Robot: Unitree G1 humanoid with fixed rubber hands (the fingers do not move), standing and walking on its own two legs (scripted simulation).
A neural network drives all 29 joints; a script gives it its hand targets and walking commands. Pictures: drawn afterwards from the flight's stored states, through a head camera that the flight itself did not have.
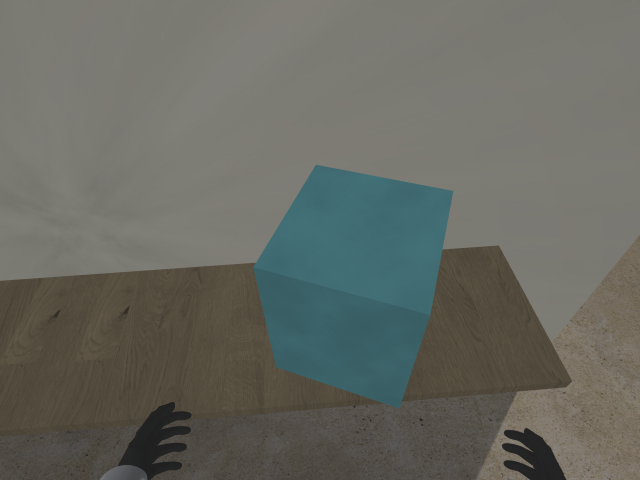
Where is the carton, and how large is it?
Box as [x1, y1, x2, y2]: [253, 165, 452, 407]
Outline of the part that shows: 316,165 253,267 275,364 277,367 399,407 430,314 452,191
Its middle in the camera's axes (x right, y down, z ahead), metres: +0.05 +0.07 +0.58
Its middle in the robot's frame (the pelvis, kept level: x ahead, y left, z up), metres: +0.39 -0.02 +0.01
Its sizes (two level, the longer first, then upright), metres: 0.210 0.200 0.250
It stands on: a table, 0.67 m high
